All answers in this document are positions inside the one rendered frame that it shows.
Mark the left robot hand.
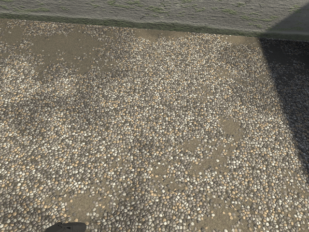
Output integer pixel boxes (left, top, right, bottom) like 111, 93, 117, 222
44, 221, 87, 232

